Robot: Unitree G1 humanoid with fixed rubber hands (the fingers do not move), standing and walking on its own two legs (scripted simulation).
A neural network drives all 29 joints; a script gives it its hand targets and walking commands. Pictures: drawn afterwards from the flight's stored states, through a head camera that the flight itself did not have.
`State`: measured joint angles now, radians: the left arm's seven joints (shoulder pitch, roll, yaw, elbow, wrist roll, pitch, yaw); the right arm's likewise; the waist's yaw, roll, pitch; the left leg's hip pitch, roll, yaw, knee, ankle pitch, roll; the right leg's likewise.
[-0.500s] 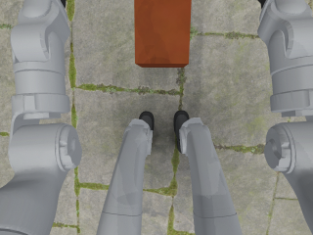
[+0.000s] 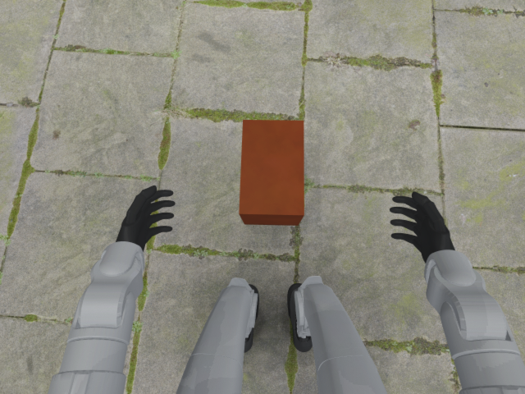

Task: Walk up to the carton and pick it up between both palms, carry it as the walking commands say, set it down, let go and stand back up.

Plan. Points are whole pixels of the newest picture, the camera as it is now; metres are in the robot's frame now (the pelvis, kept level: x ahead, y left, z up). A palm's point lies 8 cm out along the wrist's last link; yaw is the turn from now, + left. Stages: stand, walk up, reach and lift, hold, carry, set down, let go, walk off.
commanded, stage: let go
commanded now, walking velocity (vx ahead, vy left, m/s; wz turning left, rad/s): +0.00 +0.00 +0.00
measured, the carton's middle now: (272, 176) +0.57 +0.01 -0.59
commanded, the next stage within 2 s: stand in 0.76 s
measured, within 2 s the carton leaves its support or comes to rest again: neither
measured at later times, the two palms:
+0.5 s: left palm (84, 326) +0.21 +0.24 -0.01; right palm (494, 341) +0.20 -0.23 -0.01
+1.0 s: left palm (45, 294) +0.24 +0.28 +0.00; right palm (488, 308) +0.23 -0.24 -0.01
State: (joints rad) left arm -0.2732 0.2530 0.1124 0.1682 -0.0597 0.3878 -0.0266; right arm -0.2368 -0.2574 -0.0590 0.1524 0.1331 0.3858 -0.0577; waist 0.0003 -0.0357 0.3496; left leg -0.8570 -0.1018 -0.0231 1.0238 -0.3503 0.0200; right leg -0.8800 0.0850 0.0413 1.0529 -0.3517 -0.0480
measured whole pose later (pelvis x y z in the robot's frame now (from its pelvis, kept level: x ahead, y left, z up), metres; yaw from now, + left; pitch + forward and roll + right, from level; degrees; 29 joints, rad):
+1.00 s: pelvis +0.10 +0.01 +0.06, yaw +1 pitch -1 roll +1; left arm 0.24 0.29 0.07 0.56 0.01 0.08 -0.02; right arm 0.25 -0.25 -0.02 0.66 0.04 0.05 0.04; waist 0.00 -0.04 -0.09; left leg -0.26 -0.10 -0.03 0.61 -0.34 0.05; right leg -0.28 0.05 0.04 0.66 -0.36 -0.04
